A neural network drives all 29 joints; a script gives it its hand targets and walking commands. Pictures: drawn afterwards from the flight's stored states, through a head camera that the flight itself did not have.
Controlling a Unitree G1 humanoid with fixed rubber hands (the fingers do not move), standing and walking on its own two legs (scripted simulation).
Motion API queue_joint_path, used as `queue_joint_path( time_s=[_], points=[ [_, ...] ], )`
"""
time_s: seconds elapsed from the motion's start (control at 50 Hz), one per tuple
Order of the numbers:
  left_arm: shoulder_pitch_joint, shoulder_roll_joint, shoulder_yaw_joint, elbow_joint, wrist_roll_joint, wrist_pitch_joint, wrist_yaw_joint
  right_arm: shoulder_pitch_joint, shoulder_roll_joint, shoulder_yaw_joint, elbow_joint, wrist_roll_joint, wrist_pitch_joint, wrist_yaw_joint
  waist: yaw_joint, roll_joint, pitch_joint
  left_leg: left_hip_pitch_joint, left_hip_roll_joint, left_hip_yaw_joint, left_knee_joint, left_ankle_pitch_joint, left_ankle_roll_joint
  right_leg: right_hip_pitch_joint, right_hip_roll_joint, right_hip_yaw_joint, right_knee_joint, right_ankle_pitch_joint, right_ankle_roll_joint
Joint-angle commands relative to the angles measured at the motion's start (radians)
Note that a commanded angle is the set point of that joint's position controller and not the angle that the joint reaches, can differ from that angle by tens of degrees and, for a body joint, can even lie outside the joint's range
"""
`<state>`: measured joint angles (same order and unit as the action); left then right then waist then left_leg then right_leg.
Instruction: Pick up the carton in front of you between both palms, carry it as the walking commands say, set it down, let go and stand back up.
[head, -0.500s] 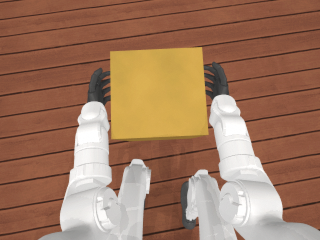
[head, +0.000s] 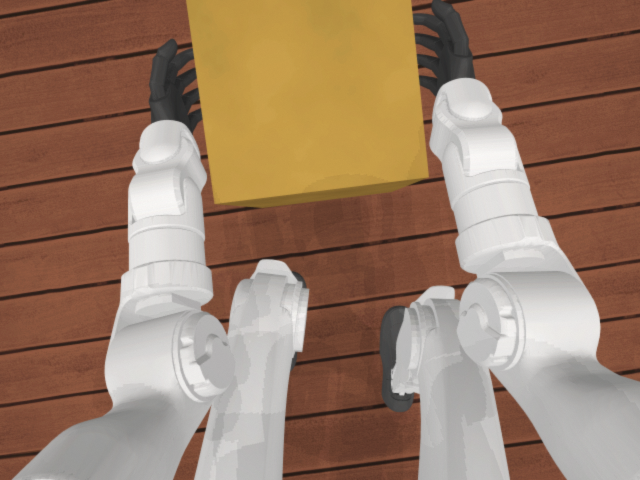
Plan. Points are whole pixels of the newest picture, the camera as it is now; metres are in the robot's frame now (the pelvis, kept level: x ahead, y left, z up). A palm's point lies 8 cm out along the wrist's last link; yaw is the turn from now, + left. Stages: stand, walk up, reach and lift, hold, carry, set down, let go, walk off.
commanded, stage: set down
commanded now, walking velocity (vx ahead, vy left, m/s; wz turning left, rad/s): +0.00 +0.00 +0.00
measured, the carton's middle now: (314, 118) +0.50 +0.10 -0.20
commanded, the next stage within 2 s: none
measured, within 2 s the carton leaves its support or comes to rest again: rests again in 0.92 s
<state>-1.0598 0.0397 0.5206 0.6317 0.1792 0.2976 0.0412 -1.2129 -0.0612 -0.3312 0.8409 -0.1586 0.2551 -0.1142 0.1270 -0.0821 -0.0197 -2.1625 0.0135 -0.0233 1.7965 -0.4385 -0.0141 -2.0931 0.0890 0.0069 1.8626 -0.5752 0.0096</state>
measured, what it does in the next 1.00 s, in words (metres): lowers itself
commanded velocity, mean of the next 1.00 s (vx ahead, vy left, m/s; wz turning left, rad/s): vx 0.00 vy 0.00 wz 0.00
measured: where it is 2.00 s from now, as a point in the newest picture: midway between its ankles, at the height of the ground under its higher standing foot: (340, 358)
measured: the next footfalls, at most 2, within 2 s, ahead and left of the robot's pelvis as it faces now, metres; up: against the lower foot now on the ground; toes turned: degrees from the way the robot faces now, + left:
none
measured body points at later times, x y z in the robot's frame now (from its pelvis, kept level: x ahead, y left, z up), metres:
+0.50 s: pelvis +0.00 +0.00 -0.08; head +0.37 +0.04 +0.17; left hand +0.49 +0.28 -0.24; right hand +0.58 -0.01 -0.25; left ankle +0.13 +0.13 -0.43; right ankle +0.09 -0.11 -0.43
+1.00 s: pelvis -0.01 -0.01 -0.09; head +0.36 +0.02 +0.16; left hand +0.48 +0.28 -0.26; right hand +0.57 -0.02 -0.27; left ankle +0.13 +0.13 -0.43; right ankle +0.09 -0.11 -0.43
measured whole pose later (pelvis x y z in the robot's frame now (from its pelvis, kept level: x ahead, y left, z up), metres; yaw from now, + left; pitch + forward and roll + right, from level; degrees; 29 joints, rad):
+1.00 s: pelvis -0.01 -0.01 -0.09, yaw +1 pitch +40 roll +2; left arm -1.33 0.25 0.45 0.94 0.02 0.22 -0.01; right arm -1.52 -0.22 -0.11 1.10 -0.03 0.21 -0.12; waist 0.18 -0.04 0.31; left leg -2.32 0.03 -0.01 2.11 -0.48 -0.03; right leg -2.27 0.12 0.01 2.20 -0.62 0.00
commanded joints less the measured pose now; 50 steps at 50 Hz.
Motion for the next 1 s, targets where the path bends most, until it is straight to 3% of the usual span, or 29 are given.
queue_joint_path(
  time_s=[0.0, 0.28, 0.38, 0.48, 0.7, 0.98],
  points=[
    [-0.7, -0.743, -0.48, -0.038, -0.124, -0.034, -0.231, -0.583, 0.878, 0.402, -0.021, 0.107, -0.029, 0.194, 0.091, 0.0, -1.115, 0.766, -0.128, 0.096, -0.069, 0.308, -0.038, 0.368, 0.137, -0.05, -0.136, 0.173, 0.0],
    [-0.864, -0.613, -0.474, -0.027, -0.209, -0.055, -0.255, -0.763, 0.781, 0.502, -0.016, 0.211, -0.045, 0.177, 0.161, -0.053, -1.104, 0.651, -0.093, 0.123, 0.102, 0.353, -0.037, 0.403, 0.115, -0.041, 0.048, 0.24, -0.005],
    [-0.885, -0.666, -0.509, -0.032, -0.29, -0.059, -0.258, -0.826, 0.766, 0.546, -0.076, 0.252, -0.063, 0.167, 0.133, -0.059, -1.17, 0.7, -0.095, 0.116, 0.153, 0.461, -0.04, 0.443, 0.111, -0.045, 0.099, 0.32, -0.013],
    [-0.879, -0.692, -0.522, -0.002, -0.309, -0.052, -0.277, -0.784, 0.776, 0.525, -0.029, 0.241, -0.065, 0.178, 0.1, -0.061, -1.074, 0.632, -0.098, 0.101, 0.172, 0.455, -0.041, 0.401, 0.106, -0.049, 0.122, 0.318, -0.023],
    [-0.842, -0.654, -0.436, 0.086, -0.254, -0.085, -0.267, -0.78, 0.738, 0.473, 0.058, 0.242, -0.092, 0.211, 0.128, -0.078, -0.857, 0.547, -0.089, 0.092, 0.186, 0.364, -0.023, 0.23, 0.102, -0.048, 0.133, 0.204, -0.025],
    [-0.854, -0.55, -0.341, 0.194, -0.235, -0.106, -0.289, -0.744, 0.635, 0.415, 0.141, 0.176, -0.092, 0.201, 0.107, -0.104, -0.66, 0.359, -0.075, 0.089, 0.21, 0.231, -0.008, 0.217, 0.079, -0.023, 0.128, 0.149, -0.029]
  ],
)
